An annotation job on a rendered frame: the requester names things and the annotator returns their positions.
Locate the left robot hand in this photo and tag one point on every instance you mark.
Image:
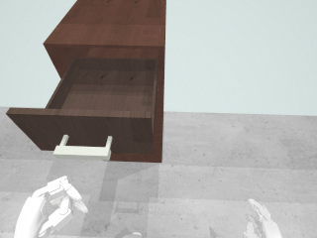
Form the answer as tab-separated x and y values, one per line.
37	209

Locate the right robot hand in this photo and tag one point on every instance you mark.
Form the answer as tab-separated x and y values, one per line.
266	228

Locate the handle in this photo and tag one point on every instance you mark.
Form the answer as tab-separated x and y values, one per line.
82	152

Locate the drawer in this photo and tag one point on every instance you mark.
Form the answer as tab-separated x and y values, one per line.
98	98

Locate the cabinet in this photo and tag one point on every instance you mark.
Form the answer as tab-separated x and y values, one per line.
122	29

